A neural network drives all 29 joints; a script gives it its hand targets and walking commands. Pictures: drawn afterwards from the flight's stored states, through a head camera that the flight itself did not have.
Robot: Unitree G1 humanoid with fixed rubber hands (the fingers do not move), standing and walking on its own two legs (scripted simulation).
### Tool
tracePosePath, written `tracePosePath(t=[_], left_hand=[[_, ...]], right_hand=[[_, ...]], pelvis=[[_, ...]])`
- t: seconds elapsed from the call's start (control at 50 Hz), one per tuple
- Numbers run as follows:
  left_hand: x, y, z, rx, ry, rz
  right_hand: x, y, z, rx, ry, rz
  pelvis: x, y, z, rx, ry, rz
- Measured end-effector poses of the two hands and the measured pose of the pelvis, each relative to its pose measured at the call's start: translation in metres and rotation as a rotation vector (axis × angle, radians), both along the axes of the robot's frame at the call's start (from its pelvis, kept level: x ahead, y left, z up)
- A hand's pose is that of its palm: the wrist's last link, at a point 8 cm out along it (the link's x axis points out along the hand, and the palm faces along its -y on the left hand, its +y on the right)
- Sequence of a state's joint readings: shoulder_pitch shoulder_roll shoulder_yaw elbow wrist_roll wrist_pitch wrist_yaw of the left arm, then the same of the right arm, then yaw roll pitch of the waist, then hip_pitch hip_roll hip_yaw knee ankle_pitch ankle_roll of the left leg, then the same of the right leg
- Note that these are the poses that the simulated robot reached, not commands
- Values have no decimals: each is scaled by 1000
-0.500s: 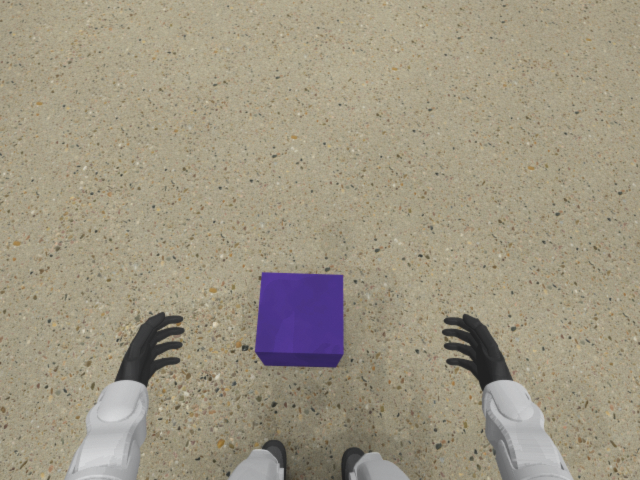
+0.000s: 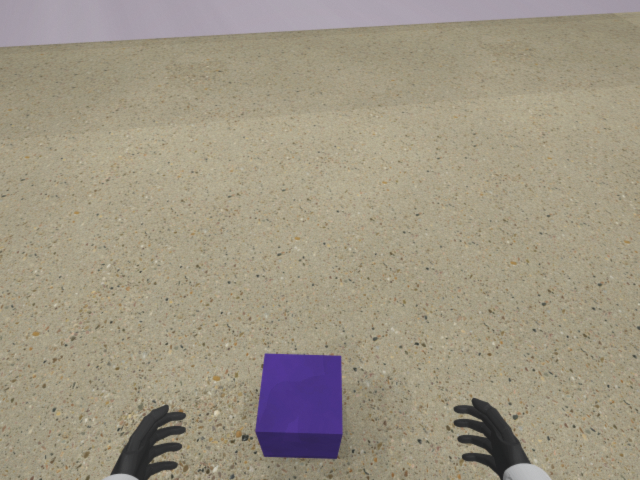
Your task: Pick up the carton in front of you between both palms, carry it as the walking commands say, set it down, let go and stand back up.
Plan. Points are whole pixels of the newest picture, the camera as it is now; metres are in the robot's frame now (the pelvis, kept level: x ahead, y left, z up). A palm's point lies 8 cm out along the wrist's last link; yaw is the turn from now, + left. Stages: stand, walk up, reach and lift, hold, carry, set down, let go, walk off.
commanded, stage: let go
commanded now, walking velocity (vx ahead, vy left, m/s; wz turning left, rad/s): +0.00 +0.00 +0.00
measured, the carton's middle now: (301, 407) +0.43 +0.04 -0.65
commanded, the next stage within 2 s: stand in 0.16 s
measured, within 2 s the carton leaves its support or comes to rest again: neither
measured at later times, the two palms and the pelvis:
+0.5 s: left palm out of the picture +0.13 +0.29 -0.09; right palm out of the picture +0.13 -0.28 -0.09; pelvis +0.01 +0.01 +0.00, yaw +0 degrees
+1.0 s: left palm out of the picture +0.09 +0.29 -0.10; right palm out of the picture +0.09 -0.28 -0.10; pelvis -0.01 +0.00 +0.00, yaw +0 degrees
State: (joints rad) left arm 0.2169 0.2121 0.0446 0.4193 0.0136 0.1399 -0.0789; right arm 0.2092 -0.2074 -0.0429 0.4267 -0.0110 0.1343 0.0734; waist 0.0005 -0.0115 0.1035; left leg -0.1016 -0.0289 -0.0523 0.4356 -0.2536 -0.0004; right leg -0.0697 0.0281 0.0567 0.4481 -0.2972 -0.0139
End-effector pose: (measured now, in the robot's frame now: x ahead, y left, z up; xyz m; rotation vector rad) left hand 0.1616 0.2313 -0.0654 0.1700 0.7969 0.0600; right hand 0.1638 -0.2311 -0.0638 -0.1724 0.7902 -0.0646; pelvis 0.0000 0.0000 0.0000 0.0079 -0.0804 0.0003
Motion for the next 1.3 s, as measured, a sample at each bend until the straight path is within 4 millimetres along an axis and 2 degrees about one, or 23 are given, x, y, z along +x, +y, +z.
tracePosePath(t=[0.16,0.32,0.44,0.72,1.3], left_hand=[[-2,3,-2,7,-3,8],[-15,39,-17,102,33,83],[-26,53,-20,146,67,100],[-45,50,-29,152,129,104],[-94,59,-37,169,236,128]], right_hand=[[-1,1,1,-19,15,-11],[-11,-33,-11,-124,19,-86],[-23,-44,-18,-157,62,-105],[-50,-41,-34,-150,151,-114],[-93,-52,-40,-168,254,-118]], pelvis=[[0,2,-1,-1,-11,-4],[5,4,-5,-7,43,-7],[7,5,-4,-8,52,-6],[2,5,-3,-9,42,-3],[-19,3,2,-9,20,2]])
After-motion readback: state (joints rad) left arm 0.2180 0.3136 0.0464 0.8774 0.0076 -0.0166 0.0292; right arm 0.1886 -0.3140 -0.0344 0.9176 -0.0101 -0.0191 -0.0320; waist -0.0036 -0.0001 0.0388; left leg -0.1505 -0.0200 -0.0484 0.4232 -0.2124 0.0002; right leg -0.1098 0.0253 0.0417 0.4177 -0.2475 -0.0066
